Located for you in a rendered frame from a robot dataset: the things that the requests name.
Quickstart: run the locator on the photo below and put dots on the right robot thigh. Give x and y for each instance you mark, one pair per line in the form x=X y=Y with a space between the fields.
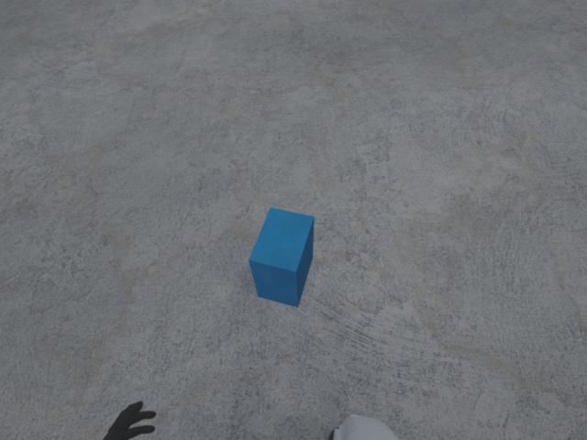
x=363 y=428

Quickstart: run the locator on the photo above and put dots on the robot left hand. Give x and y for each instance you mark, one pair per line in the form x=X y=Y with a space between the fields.
x=131 y=415

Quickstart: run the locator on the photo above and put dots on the carton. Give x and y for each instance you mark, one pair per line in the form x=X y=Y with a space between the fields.
x=282 y=256

